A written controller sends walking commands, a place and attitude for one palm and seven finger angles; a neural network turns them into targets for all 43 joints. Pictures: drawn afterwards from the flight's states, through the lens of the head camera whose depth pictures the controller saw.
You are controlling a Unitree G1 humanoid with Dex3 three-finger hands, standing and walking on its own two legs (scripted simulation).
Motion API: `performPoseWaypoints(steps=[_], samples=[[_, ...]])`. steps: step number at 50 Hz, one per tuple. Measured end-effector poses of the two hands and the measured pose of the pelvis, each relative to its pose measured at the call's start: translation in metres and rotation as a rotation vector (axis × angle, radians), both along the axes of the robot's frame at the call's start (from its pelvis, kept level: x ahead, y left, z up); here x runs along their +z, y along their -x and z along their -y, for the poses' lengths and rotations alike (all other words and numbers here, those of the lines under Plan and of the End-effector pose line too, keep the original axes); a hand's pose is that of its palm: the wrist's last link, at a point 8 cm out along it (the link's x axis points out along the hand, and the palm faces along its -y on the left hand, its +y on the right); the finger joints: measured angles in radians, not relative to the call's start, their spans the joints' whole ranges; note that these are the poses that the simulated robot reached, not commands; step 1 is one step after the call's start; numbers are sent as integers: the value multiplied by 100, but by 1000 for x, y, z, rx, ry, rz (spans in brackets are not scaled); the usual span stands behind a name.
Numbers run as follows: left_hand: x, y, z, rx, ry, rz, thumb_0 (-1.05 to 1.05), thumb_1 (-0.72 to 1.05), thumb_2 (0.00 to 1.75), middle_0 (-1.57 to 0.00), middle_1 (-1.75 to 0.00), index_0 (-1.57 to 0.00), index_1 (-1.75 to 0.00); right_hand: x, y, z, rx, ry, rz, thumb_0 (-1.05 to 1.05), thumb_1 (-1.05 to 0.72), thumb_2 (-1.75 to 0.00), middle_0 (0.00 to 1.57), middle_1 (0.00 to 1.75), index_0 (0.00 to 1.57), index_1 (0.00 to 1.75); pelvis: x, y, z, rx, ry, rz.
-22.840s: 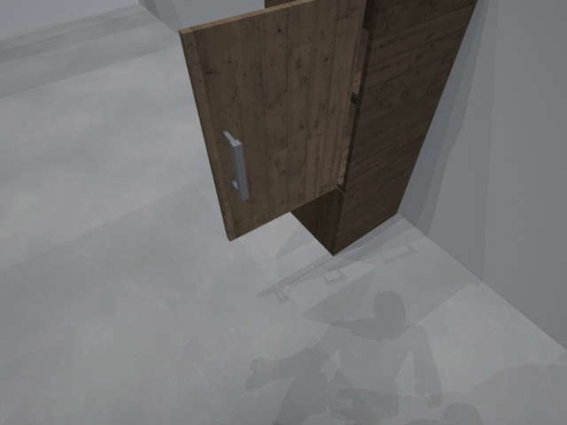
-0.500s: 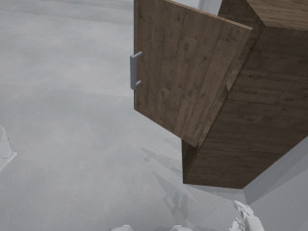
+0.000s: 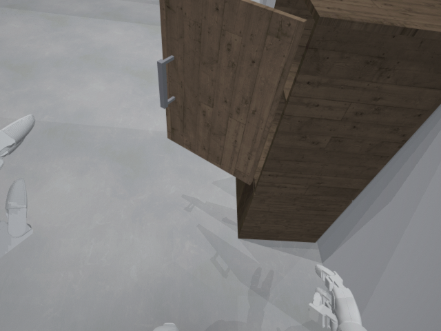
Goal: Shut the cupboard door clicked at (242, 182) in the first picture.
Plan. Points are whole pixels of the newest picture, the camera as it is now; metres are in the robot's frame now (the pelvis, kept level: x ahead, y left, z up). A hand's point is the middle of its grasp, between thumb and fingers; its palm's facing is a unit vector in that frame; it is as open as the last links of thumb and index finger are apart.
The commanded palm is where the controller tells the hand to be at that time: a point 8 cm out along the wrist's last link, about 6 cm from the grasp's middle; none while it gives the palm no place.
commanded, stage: stop stepping back and stand still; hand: left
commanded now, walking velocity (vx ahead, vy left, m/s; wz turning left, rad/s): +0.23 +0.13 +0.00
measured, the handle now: (167, 82) +0.83 +0.22 -0.04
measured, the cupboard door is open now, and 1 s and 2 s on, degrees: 58 58 58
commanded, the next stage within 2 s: let the arm hang, fingers relaxed in 1.98 s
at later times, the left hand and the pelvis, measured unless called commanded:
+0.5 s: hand out of the picture +0.00 +0.29 +0.22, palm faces +0.56 -0.71 -0.43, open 7.4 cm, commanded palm -0.02 +0.31 +0.19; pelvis -0.14 +0.01 +0.01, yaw +3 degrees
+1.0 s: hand out of the picture -0.02 +0.29 +0.20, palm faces +0.60 -0.65 -0.48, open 7.4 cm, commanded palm -0.07 +0.30 +0.19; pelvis -0.19 -0.01 +0.01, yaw +4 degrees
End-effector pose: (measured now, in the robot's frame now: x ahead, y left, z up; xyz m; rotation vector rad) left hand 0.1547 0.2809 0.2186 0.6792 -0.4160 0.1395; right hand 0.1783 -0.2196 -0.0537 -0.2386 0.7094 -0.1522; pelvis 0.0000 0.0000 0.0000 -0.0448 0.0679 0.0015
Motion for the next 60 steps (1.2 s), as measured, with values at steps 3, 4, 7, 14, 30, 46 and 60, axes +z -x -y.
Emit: performPoseWaypoints(steps=[3, 4, 7, 14, 30, 46, 60], samples=[[8, 22, -20, 105, -8, 54, 1, 88, 90, -22, -30, -22, -30, 0, 24, 17, -37, 55, -13, 2, -91, -90, 20, 30, 20, 30, -1, 2, -4, 11, -7, -4], [6, 27, -29, 154, 18, 62, 1, 88, 90, -22, -30, -22, -30, -1, 32, 21, -46, 67, -21, 2, -91, -90, 20, 30, 20, 30, -1, 7, -6, 22, -10, 3], [-12, 37, -57, 301, 155, 27, 1, 88, 90, -22, -30, -21, -30, -5, 57, 27, -67, 71, -50, 2, -91, -90, 20, 29, 20, 30, 3, 28, -13, 19, -13, 37], [-61, 77, -35, 292, 328, -167, 2, 89, 90, -21, -30, -20, -30, -2, 121, 16, -60, 47, -42, 2, -91, -90, 20, 29, 20, 30, 8, 86, -12, 33, -13, 66], [-13, 195, -75, 396, 291, 232, 1, 89, 90, -21, -30, -21, -30, -20, 202, -3, 32, 66, -8, 2, -91, -90, 20, 30, 20, 30, -10, 174, -23, 82, -11, 72], [4, 231, -16, 324, 44, 76, 2, 88, 90, -22, -30, -21, -30, -42, 244, 16, 65, -10, -165, 2, -90, -90, 20, 30, 20, 30, 0, 197, 14, 80, -52, 63], [-45, 194, -26, 344, 272, -103, 2, 89, 90, -21, -30, -21, -30, -11, 188, 23, 28, 63, -59, 2, -91, -90, 20, 29, 20, 30, 9, 173, -9, 101, -64, 86]])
